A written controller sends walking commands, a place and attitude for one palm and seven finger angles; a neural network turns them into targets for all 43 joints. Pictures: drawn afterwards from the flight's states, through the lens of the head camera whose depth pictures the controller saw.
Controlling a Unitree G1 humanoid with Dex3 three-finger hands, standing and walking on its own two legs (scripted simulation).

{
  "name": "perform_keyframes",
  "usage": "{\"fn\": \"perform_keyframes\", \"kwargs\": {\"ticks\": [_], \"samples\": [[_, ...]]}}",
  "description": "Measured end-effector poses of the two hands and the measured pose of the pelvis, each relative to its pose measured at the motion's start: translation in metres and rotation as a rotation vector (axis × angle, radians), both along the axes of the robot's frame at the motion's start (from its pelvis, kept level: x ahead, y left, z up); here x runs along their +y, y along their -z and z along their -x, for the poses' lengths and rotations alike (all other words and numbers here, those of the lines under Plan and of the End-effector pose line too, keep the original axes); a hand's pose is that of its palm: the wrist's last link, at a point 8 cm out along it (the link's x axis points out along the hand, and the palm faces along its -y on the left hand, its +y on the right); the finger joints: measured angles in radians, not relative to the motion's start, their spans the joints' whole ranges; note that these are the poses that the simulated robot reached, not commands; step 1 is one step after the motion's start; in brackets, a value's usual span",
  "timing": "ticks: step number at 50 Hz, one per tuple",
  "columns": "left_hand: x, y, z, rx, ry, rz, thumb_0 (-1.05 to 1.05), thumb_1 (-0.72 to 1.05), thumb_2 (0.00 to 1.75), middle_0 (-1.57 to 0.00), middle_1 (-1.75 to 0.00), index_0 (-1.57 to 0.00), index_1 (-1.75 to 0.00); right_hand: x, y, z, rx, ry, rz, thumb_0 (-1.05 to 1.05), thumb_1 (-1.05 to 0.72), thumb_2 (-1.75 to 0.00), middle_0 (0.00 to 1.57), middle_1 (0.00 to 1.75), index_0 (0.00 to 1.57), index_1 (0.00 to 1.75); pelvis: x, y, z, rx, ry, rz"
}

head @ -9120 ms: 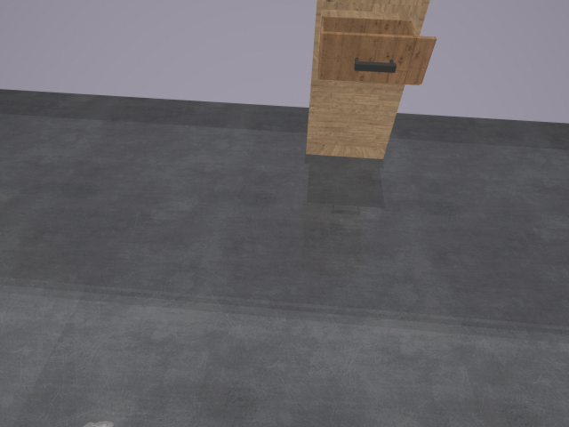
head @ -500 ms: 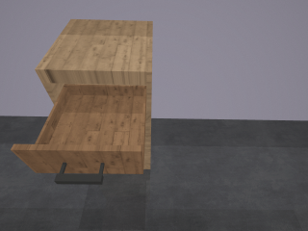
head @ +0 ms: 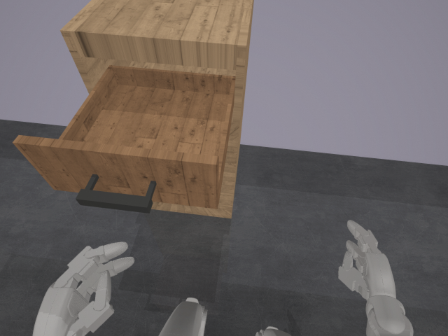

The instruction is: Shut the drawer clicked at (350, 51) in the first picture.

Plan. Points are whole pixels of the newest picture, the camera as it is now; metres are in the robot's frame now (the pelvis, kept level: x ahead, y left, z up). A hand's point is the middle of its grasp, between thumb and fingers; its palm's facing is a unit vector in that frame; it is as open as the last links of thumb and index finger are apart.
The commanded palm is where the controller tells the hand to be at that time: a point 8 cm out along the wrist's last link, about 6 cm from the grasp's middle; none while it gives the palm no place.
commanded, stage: raise the hand and make a fist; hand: left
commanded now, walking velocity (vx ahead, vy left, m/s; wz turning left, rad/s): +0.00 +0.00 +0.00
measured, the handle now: (119, 191) +0.35 +0.26 +0.01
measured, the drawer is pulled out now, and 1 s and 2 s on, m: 0.29 0.29 0.29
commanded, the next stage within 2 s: bring the fist close to the handle in 1.42 s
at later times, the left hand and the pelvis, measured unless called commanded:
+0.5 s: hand (88, 279) +0.18 +0.22 +0.07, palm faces +0.01 -1.00 -0.04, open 3.3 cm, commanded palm +0.14 +0.27 +0.09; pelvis -0.01 +0.03 +0.02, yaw -1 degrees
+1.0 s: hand (74, 282) +0.16 +0.22 +0.11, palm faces +0.02 -1.00 -0.03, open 3.2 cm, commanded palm +0.13 +0.28 +0.12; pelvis +0.00 +0.05 +0.03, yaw +0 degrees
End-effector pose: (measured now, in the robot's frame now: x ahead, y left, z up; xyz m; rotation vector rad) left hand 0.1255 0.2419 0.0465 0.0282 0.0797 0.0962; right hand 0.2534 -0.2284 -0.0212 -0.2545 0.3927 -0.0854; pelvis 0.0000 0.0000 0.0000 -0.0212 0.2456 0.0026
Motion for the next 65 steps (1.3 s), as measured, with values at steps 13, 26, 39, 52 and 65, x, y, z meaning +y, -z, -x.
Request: {"fn": "perform_keyframes", "kwargs": {"ticks": [13, 26, 39, 52, 65], "samples": [[0.012, -0.022, -0.040, 0.044, 0.104, -0.004, 0.02, 0.90, 0.90, -0.77, -0.92, -0.77, -0.92, 0.014, 0.049, 0.114, 0.296, 0.128, -0.112, 0.01, -0.90, -0.90, 0.21, 0.30, 0.21, 0.30, -0.001, -0.014, 0.016, -0.025, 0.009, 0.013], [0.033, -0.030, -0.031, 0.023, 0.089, -0.007, 0.02, 0.90, 0.90, -1.02, -1.20, -1.03, -1.20, -0.013, 0.025, 0.134, 0.290, 0.230, 0.015, 0.02, -0.91, -0.90, 0.20, 0.30, 0.20, 0.30, 0.027, -0.024, 0.009, -0.024, 0.020, 0.025], [0.028, -0.052, -0.025, -0.011, 0.082, 0.016, 0.02, 0.90, 0.90, -1.28, -1.48, -1.28, -1.48, 0.063, -0.011, 0.052, 0.102, 0.022, -0.059, 0.01, -0.91, -0.90, 0.20, 0.30, 0.20, 0.30, 0.049, -0.030, 0.002, -0.046, 0.003, 0.042], [0.031, -0.067, -0.016, -0.010, 0.083, -0.006, 0.02, 0.90, 0.90, -1.39, -1.59, -1.39, -1.59, 0.079, -0.008, 0.055, 0.150, -0.009, -0.082, 0.01, -0.90, -0.90, 0.21, 0.30, 0.21, 0.30, 0.053, -0.032, -0.001, -0.062, -0.003, 0.048], [0.025, -0.066, -0.015, -0.002, 0.079, -0.026, 0.02, 0.90, 0.90, -1.40, -1.60, -1.40, -1.60, 0.040, 0.001, 0.087, 0.203, 0.094, -0.056, 0.01, -0.90, -0.90, 0.20, 0.30, 0.20, 0.30, 0.041, -0.031, 0.001, -0.061, 0.004, 0.039]]}}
